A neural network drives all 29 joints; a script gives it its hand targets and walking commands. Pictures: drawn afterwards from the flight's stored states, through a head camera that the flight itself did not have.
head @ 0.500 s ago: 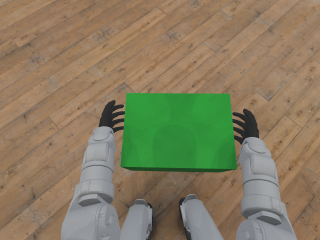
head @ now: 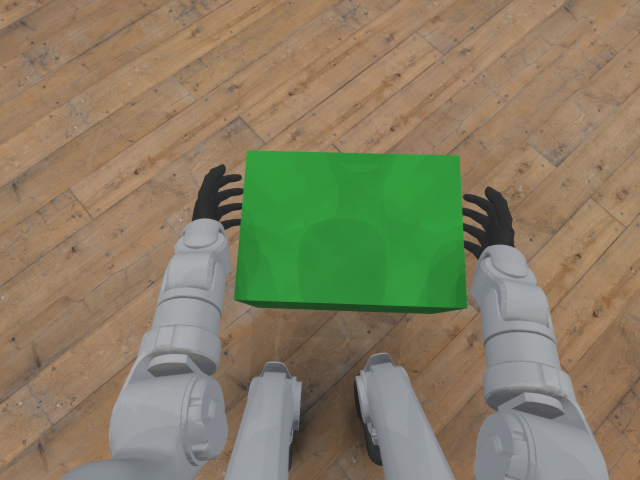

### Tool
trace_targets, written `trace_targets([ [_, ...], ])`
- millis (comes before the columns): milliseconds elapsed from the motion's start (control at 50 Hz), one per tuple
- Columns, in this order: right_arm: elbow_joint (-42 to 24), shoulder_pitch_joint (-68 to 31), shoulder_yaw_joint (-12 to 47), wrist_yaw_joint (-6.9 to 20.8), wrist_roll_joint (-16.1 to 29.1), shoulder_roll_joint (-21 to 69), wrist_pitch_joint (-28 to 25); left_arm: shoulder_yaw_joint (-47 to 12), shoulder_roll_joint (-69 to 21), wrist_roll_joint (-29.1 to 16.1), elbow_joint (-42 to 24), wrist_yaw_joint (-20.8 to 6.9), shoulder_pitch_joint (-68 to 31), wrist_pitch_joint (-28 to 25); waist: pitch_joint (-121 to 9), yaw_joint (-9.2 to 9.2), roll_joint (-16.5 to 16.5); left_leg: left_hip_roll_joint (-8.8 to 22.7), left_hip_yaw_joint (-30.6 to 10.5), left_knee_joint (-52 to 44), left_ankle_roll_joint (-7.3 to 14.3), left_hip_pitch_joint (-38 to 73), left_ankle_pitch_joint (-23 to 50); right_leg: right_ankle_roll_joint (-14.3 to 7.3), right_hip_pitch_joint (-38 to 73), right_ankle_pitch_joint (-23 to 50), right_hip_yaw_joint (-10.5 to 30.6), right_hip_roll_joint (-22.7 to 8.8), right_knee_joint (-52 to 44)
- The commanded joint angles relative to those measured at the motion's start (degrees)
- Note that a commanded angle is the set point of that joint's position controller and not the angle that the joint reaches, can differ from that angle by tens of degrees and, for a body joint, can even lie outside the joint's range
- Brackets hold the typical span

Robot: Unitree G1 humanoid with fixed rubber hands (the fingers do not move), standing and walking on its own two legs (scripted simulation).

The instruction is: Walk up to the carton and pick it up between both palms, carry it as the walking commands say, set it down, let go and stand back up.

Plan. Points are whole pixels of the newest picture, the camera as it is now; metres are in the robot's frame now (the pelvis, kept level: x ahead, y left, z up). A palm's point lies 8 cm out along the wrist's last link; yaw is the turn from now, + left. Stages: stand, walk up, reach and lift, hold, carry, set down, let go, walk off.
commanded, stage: set down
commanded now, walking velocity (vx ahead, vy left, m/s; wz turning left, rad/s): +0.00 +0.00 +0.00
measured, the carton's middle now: (347, 239) +0.43 -0.04 -0.15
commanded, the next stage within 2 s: none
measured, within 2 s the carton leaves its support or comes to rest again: neither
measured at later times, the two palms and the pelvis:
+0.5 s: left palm (221, 231) +0.46 +0.15 -0.16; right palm (461, 250) +0.41 -0.21 -0.16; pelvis -0.03 -0.01 -0.08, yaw +1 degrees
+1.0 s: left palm (232, 237) +0.48 +0.15 -0.26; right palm (438, 254) +0.43 -0.21 -0.25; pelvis -0.04 +0.00 -0.15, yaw +0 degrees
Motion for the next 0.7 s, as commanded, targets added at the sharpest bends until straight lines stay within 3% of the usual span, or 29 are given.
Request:
trace_targets([
  [0,-3.5,-41.7,33.1,22.6,9.9,46.1,-1.5,-28.2,-55.7,-8.2,-0.8,-21.5,-32.6,-0.8,-53.5,-0.26,3.7,-1.9,3.1,-5.3,-1.4,27.5,12.0,-0.7,25.2,13.1,-5.5,2.2,-4.2],
  [260,-1.0,-50.9,29.8,20.8,9.8,45.4,-0.9,-25.0,-53.2,-8.0,2.1,-20.8,-40.5,0.0,-54.2,0.11,2.6,-2.3,4.4,1.7,-1.0,18.2,4.2,-0.3,19.2,6.3,-6.9,2.0,2.4],
  [380,-1.5,-53.4,29.9,20.1,10.1,45.5,-1.2,-24.7,-52.5,-8.3,2.6,-20.7,-42.5,-0.4,-56.4,0.62,2.2,-2.4,5.1,5.3,-0.9,14.0,4.9,0.1,17.6,7.5,-7.2,2.1,5.8],
  [680,-2.9,-57.7,31.0,18.7,11.0,43.9,-2.4,-27.4,-50.7,-11.1,1.1,-19.5,-47.8,-1.8,-62.2,-0.18,3.8,-2.4,6.0,12.9,-1.2,7.9,7.7,0.5,11.5,11.0,-8.6,2.2,14.3],
])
